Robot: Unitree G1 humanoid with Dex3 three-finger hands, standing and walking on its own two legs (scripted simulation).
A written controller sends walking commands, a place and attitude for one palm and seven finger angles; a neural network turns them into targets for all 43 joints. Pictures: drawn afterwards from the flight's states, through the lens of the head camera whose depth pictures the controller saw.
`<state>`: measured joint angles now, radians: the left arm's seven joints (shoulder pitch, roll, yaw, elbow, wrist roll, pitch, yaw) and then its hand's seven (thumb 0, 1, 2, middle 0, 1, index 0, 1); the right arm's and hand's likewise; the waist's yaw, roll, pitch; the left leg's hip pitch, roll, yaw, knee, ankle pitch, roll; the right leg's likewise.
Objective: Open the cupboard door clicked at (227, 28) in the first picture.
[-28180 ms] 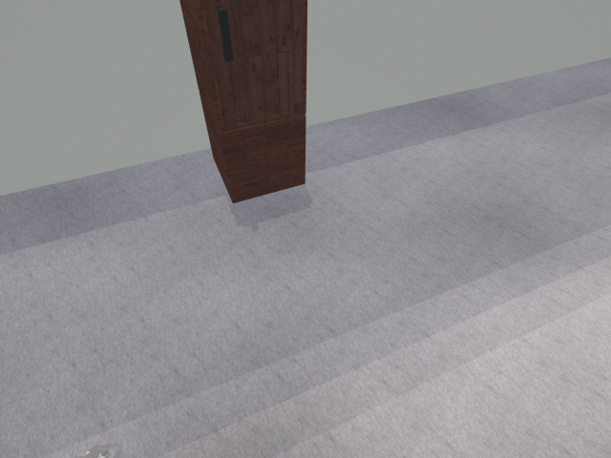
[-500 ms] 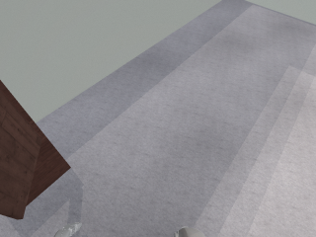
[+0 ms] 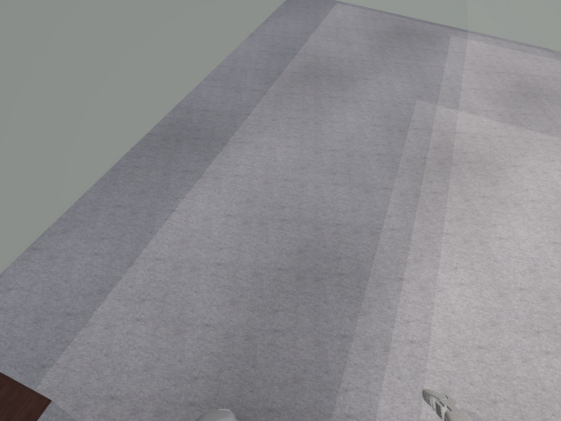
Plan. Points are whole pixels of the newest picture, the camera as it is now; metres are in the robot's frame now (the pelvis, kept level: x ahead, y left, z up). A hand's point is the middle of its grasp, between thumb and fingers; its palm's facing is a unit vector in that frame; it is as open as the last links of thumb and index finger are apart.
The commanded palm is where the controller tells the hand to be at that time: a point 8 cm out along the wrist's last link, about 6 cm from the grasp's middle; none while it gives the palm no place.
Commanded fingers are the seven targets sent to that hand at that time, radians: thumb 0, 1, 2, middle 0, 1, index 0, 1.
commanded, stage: walk to a spot facing it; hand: left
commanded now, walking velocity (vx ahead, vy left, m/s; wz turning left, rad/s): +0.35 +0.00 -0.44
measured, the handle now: out of the picture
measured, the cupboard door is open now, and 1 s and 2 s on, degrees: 47 47 47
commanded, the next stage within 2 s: turn to face it in 1.04 s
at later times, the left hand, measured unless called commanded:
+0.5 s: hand (255, 276) +0.39 +0.08 -0.14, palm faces -0.24 -0.95 -0.22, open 7.3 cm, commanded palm none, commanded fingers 0.00 0.90 0.90 -0.20 -0.30 -0.20 -0.30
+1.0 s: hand (265, 227) +0.52 +0.08 -0.16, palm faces -0.23 -0.96 -0.16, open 7.4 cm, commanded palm none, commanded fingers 0.00 0.90 0.90 -0.20 -0.30 -0.20 -0.30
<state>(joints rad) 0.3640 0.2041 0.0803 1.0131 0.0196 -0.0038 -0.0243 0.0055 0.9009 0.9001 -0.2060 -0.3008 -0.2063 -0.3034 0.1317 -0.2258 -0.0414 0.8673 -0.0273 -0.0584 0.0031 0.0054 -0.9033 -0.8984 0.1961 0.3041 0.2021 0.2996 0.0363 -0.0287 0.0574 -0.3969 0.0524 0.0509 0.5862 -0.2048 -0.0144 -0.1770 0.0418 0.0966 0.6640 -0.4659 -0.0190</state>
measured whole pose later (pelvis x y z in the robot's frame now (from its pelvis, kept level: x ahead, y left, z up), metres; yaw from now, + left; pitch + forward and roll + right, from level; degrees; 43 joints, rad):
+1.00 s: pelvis +0.44 -0.09 +0.02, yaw -18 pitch +0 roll +0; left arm 0.26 0.18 0.07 1.05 0.03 -0.01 -0.03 0.01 0.91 0.90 -0.20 -0.30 -0.20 -0.30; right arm 0.26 -0.16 -0.05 1.03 -0.03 -0.07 -0.01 -0.01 -0.94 -0.90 0.20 0.30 0.21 0.30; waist 0.03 -0.03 0.03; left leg -0.20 0.05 0.17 0.43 -0.23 0.02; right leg -0.54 -0.09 -0.04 1.05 -0.25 -0.01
